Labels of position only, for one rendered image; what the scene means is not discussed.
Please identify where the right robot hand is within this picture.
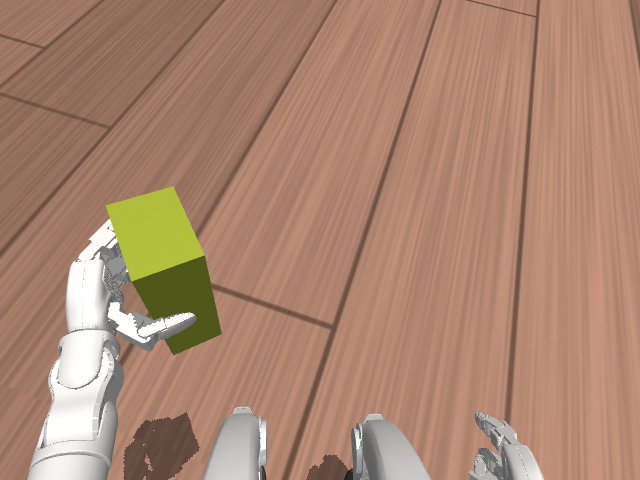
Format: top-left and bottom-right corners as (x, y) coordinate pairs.
(469, 412), (545, 480)

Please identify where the left robot arm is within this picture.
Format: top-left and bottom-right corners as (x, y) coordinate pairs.
(27, 329), (124, 480)

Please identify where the carton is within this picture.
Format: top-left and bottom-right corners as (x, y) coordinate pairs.
(106, 186), (222, 355)

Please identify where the left robot hand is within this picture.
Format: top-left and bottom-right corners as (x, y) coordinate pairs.
(65, 219), (196, 352)

